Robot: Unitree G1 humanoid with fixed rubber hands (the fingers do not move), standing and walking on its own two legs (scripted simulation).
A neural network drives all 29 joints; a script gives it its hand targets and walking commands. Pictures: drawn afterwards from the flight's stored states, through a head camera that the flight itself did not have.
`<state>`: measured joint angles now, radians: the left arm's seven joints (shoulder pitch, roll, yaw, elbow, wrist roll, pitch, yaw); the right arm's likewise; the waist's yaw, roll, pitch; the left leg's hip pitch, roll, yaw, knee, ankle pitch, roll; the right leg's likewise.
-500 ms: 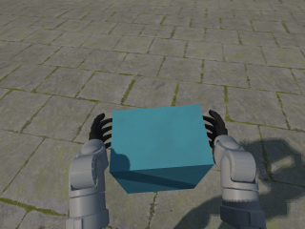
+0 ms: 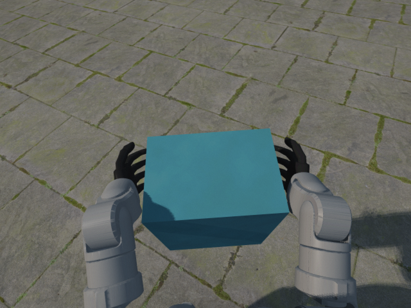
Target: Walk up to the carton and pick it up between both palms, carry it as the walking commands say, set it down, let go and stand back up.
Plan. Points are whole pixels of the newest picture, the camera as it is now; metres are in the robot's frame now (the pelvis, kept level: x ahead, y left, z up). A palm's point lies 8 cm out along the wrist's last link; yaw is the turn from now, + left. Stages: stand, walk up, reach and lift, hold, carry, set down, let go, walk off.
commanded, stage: carry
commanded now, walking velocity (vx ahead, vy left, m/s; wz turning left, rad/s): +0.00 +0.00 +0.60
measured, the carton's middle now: (212, 198) +0.31 +0.01 +0.02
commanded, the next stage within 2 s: none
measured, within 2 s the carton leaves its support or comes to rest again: neither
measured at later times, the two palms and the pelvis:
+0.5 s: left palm (52, 244) +0.21 +0.26 +0.09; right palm (225, 181) +0.31 -0.02 +0.08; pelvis -0.02 +0.01 +0.00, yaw +19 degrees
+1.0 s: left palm out of the picture +0.09 +0.30 +0.10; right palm (176, 200) +0.27 +0.07 +0.10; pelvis -0.06 +0.00 -0.01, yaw +38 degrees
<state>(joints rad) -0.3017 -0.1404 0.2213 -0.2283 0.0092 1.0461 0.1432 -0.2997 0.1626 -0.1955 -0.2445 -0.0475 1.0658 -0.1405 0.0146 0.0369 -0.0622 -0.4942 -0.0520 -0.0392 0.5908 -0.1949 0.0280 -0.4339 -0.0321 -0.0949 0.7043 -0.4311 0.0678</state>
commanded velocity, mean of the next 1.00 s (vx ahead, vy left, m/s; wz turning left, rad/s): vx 0.00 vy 0.00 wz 0.60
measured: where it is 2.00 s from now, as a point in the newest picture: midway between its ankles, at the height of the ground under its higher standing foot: outside the picture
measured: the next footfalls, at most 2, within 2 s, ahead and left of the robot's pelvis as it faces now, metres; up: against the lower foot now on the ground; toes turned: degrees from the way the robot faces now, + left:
right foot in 0.02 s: +0.04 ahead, -0.11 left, +0.00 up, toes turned -6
left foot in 0.34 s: -0.01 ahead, +0.12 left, +0.00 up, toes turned +22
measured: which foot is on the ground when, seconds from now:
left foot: down 0.00-0.02, up 0.04-0.32, down 0.34-0.66, up 0.68-0.94, down 0.96-1.00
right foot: up 0.00-0.00, down 0.02-0.36, up 0.38-0.62, down 0.64-0.96, up 0.98-1.00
